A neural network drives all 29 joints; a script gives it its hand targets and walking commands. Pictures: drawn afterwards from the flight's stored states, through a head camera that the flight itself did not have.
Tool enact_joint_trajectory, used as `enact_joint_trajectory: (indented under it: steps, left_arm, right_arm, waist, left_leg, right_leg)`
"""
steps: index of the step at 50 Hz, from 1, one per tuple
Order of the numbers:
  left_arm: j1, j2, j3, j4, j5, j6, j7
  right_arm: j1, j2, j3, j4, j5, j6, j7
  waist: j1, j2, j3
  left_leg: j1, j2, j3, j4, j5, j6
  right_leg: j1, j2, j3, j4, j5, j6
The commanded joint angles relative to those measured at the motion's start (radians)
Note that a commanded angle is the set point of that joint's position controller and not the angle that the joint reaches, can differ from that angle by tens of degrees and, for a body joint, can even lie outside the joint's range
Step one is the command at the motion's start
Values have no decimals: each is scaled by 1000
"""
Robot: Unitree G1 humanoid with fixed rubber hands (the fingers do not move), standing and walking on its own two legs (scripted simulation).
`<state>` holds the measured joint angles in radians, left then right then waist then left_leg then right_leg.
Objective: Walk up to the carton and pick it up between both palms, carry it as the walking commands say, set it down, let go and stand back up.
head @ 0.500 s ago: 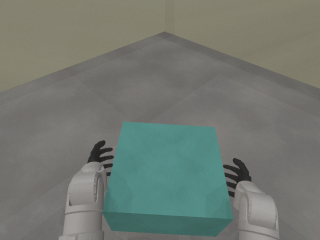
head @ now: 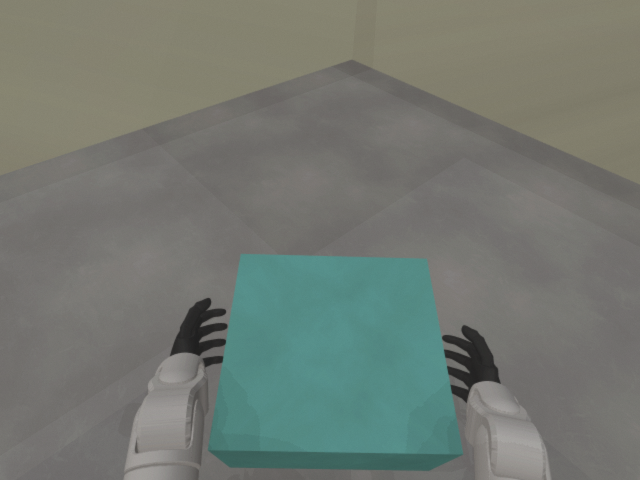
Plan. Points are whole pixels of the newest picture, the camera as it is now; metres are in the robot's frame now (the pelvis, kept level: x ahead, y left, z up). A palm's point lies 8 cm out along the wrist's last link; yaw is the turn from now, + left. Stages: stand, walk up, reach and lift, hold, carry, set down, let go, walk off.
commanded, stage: carry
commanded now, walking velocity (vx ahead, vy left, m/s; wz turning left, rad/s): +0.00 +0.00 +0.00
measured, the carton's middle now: (332, 359) +0.31 +0.00 -0.05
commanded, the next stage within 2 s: none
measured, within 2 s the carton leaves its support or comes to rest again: neither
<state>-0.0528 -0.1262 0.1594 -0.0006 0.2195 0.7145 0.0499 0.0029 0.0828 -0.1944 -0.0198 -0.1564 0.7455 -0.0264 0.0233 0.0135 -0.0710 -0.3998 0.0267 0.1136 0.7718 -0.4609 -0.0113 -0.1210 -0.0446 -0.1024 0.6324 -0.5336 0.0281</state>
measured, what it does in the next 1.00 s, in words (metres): walks ahead: right foot, then left foot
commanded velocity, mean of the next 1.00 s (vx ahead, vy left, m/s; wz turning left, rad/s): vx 0.00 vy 0.00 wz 0.00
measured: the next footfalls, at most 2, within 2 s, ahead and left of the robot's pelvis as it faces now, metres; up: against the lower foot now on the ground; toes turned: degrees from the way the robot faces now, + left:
right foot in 0.22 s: +0.04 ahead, -0.10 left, +0.00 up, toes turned -11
left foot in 0.62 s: +0.15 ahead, +0.12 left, +0.00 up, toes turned -13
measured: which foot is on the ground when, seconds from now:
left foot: down 0.00-0.50, up 0.52-0.60, down 0.62-1.00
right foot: down 0.00-0.02, up 0.04-0.20, down 0.22-0.64, up 0.66-0.78, down 0.80-1.00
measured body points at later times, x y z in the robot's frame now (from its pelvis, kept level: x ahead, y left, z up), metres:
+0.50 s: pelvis +0.10 +0.02 +0.02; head +0.09 +0.01 +0.47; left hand +0.38 +0.19 +0.03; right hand +0.35 -0.18 +0.01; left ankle +0.02 +0.08 -0.69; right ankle +0.00 -0.09 -0.70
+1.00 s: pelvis +0.14 +0.02 +0.02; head +0.13 +0.02 +0.47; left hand +0.42 +0.20 +0.02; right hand +0.40 -0.17 +0.01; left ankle +0.11 +0.09 -0.71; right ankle +0.08 -0.08 -0.71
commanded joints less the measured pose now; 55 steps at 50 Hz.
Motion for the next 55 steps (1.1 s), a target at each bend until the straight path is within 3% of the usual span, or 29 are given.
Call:
enact_joint_trajectory:
  steps: [1,6,8,11,12,14,16,19,20,21,23,24,25,26,27,29,31,32,33,35,38,40,41,42,44,45,46,47,55]
  left_arm:
    - [-394,-573,-565,-102,-250,-114,-232]
    - [-437,-651,-580,-84,-305,-135,-238]
    - [-354,-615,-525,4,-252,-136,-235]
    - [-256,-599,-499,99,-220,-156,-231]
    - [-315,-607,-519,39,-235,-164,-230]
    - [-262,-600,-453,150,-181,-184,-228]
    - [-301,-541,-474,2,-205,-220,-207]
    - [-356,-504,-450,-15,-181,-252,-200]
    - [-292,-461,-373,121,-122,-267,-195]
    - [-347,-448,-410,14,-167,-280,-192]
    - [-276,-425,-365,110,-119,-317,-187]
    - [-262,-423,-370,130,-111,-322,-182]
    - [-346,-452,-499,-89,-210,-295,-172]
    - [-310,-484,-518,-60,-227,-262,-178]
    - [-365,-542,-679,-336,-353,-202,-168]
    - [-126,-420,-426,133,-155,-201,-165]
    - [-141,-371,-347,203,-69,-252,-163]
    - [-92,-282,-198,441,53,-307,-173]
    - [-270,-317,-365,65,-135,-323,-165]
    - [-456,-457,-555,-161,-304,-294,-192]
    - [-486,-539,-544,-132,-276,-280,-194]
    - [-452,-562,-610,-158,-287,-230,-194]
    - [-297,-523,-485,126,-167,-232,-200]
    - [-259,-465,-434,119,-142,-257,-195]
    - [-260,-430,-409,96,-142,-273,-176]
    - [-249,-442,-322,278,-71,-299,-185]
    - [-316,-465,-422,94,-156,-301,-183]
    - [-282,-410,-311,254,-68,-326,-180]
    - [-326,-488,-419,122,-168,-298,-188]
  right_arm:
    - [-413,567,545,-49,168,-167,210]
    - [-539,600,544,-95,201,-190,201]
    - [-524,556,524,-53,153,-200,190]
    - [-485,513,513,-40,134,-218,195]
    - [-498,535,535,-64,153,-212,200]
    - [-540,538,519,-10,143,-231,205]
    - [-483,525,541,-40,167,-260,199]
    - [-483,505,493,6,130,-290,187]
    - [-437,446,413,114,67,-309,180]
    - [-426,450,449,35,94,-319,170]
    - [-410,407,408,83,66,-354,166]
    - [-434,390,393,78,57,-362,162]
    - [-463,453,521,-103,167,-332,162]
    - [-509,455,554,-132,185,-309,161]
    - [-545,522,701,-354,315,-247,164]
    - [-284,405,417,145,76,-259,169]
    - [-299,365,376,178,21,-319,169]
    - [-277,262,239,384,-101,-385,168]
    - [-347,306,377,77,27,-394,167]
    - [-527,431,504,-137,170,-356,174]
    - [-597,518,531,-91,179,-332,173]
    - [-556,553,598,-103,193,-276,179]
    - [-480,507,489,122,102,-277,191]
    - [-508,433,452,53,106,-304,190]
    - [-518,418,471,10,131,-330,190]
    - [-496,408,381,193,41,-359,189]
    - [-547,447,477,42,125,-359,192]
    - [-475,409,355,250,29,-384,188]
    - [-529,491,452,121,121,-359,183]
  waist:
    - [-24,257,-282]
    - [-27,163,-215]
    - [-11,195,-307]
    - [-23,2,-368]
    - [-24,-74,-356]
    - [-20,-124,-336]
    - [-28,-13,-336]
    - [-21,94,-287]
    - [-14,66,-303]
    - [-16,-8,-287]
    - [9,-181,-287]
    - [20,-282,-255]
    - [15,-277,-207]
    - [15,-262,-161]
    - [10,-222,-139]
    - [-15,-74,-272]
    - [-18,221,-352]
    - [-9,188,-287]
    - [-7,212,-221]
    - [-17,153,-86]
    - [-14,128,-193]
    - [-22,1,-263]
    - [-22,-69,-235]
    - [-28,-84,-240]
    - [-14,3,-307]
    - [-12,11,-326]
    - [-9,-15,-316]
    - [-12,-11,-338]
    - [-11,-87,-288]
  left_leg:
    - [437,305,-282,-244,1590,217]
    - [432,235,-195,-260,1326,122]
    - [438,208,-106,-161,1223,91]
    - [258,85,-1,-67,749,18]
    - [263,74,-9,-113,625,14]
    - [360,92,-43,-158,904,25]
    - [520,140,-50,-112,1337,51]
    - [570,156,-64,-122,1563,66]
    - [481,142,-48,-132,1460,57]
    - [355,118,-29,-105,1267,35]
    - [-8,29,59,117,820,-19]
    - [-238,-26,78,134,158,-15]
    - [-330,-10,43,59,-193,-1]
    - [-275,1,35,-39,-180,1]
    - [-159,7,44,-167,-101,6]
    - [285,35,16,-333,479,27]
    - [645,309,-203,-210,1679,159]
    - [556,328,-219,-233,1735,201]
    - [462,293,-221,-238,1597,196]
    - [317,223,-170,-314,1270,130]
    - [279,187,-80,-227,941,69]
    - [267,109,-5,-179,379,31]
    - [244,85,-5,-241,157,38]
    - [294,84,-21,-313,166,45]
    - [390,150,-64,-279,829,51]
    - [389,155,-57,-208,1061,52]
    - [386,152,-43,-195,1055,54]
    - [394,141,-26,-175,1122,54]
    - [324,116,-17,-224,749,37]
  right_leg:
    - [-199,50,49,372,-84,4]
    - [-276,12,58,82,20,-33]
    - [-142,-12,47,-163,319,-29]
    - [64,-118,95,-49,1207,-93]
    - [56,-158,103,-29,1265,-119]
    - [-31,-108,36,30,1111,-83]
    - [-184,-22,-48,65,799,-17]
    - [-264,45,-100,-131,370,-22]
    - [-146,23,-85,-166,499,-36]
    - [-20,6,-92,-147,696,-46]
    - [304,-122,10,-34,1481,-123]
    - [442,-214,121,-57,1766,-165]
    - [461,-293,178,-84,1801,-190]
    - [371,-275,159,-123,1695,-179]
    - [264,-237,103,-123,1584,-144]
    - [59,-152,15,30,1269,-52]
    - [-309,27,-24,335,90,22]
    - [-272,37,37,318,-118,-16]
    - [-297,34,34,247,-100,-46]
    - [-294,13,5,103,-53,-71]
    - [-67,-41,40,-199,444,-62]
    - [-40,-140,111,-162,967,-94]
    - [-84,-169,137,-152,892,-117]
    - [-131,-178,154,-156,691,-132]
    - [-63,-92,38,-80,619,-95]
    - [-37,-64,4,-58,666,-83]
    - [-43,-60,11,-52,674,-71]
    - [-34,-57,-7,-49,754,-61]
    - [-26,-114,52,-102,830,-73]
